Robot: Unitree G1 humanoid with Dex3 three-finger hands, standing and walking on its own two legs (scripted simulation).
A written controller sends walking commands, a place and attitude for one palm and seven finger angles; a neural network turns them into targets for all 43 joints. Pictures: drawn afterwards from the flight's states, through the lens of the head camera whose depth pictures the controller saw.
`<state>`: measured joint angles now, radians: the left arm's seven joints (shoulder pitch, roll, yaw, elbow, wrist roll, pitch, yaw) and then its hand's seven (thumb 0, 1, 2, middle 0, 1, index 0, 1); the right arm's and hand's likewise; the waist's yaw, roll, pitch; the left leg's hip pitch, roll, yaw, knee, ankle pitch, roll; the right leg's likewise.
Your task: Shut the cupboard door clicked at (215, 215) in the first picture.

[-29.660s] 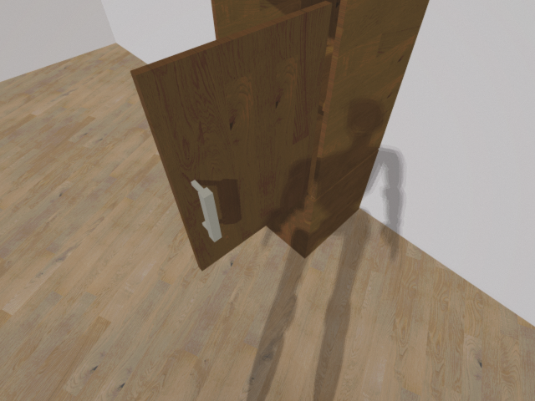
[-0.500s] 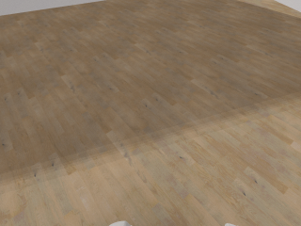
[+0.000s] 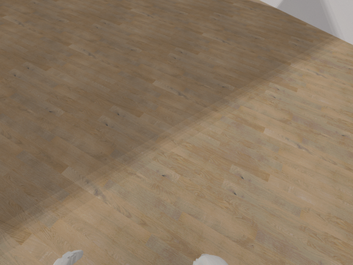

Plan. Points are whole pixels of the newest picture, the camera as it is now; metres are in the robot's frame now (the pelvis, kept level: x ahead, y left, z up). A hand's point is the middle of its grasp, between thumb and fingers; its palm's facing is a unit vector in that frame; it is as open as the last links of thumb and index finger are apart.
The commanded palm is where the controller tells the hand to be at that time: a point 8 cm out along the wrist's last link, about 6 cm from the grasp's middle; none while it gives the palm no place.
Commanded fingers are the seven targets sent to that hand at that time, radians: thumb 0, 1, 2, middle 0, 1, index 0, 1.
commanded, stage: turn to face it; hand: left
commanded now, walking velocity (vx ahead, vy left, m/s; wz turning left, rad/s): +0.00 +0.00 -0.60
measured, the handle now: out of the picture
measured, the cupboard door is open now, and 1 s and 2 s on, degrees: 61 61 61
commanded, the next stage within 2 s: none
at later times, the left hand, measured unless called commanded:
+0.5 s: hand (120, 262) +0.14 +0.15 -0.16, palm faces -0.27 -0.94 -0.22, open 7.4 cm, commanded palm none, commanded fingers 0.00 0.90 0.90 -0.20 -0.30 -0.20 -0.30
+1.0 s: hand (151, 233) +0.22 +0.08 -0.16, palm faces -0.56 -0.78 -0.28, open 7.4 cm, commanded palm none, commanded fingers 0.00 0.90 0.90 -0.20 -0.30 -0.20 -0.30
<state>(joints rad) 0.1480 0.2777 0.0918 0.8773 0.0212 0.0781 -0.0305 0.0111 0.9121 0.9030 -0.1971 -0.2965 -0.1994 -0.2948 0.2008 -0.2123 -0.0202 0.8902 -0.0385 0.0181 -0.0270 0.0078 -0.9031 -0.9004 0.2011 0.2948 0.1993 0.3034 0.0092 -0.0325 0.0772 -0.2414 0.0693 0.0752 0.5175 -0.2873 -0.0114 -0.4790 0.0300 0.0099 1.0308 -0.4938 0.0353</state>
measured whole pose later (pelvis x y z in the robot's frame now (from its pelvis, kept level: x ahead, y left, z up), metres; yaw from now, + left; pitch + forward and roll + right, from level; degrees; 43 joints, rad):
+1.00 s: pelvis +0.00 -0.03 -0.02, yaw -36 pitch +0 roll -1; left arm 0.14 0.24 0.06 0.86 0.02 0.04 -0.02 0.01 0.91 0.90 -0.20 -0.30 -0.20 -0.29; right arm 0.22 -0.27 -0.06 0.92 -0.02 0.07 -0.02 0.01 -0.90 -0.90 0.20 0.30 0.20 0.30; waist -0.01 0.06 0.10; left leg -0.38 0.15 0.11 0.94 -0.52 -0.07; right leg -0.30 -0.01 -0.06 0.64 -0.33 -0.02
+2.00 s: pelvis +0.00 -0.05 +0.00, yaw -69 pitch +1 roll +0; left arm 0.17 0.21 0.05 0.91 0.03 0.04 -0.01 0.01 0.91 0.90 -0.20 -0.30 -0.20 -0.30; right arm 0.18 -0.24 -0.05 0.92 -0.02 0.05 -0.01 0.01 -0.91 -0.90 0.20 0.29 0.20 0.30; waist 0.00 -0.01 0.06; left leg -0.39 0.05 0.04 0.78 -0.39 -0.08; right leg -0.27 0.03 0.04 0.50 -0.24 -0.03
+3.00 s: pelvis +0.01 -0.22 +0.00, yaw -80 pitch -1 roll +1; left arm 0.21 0.19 0.06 1.02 0.03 -0.02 -0.02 0.01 0.92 0.90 -0.20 -0.30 -0.20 -0.29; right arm 0.35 -0.14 -0.03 1.08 -0.04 -0.01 0.00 0.01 -0.90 -0.90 0.20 0.29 0.20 0.30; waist -0.02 -0.01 0.04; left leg -0.17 0.08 0.14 0.50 -0.30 -0.03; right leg -0.34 -0.05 -0.08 0.59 -0.29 -0.02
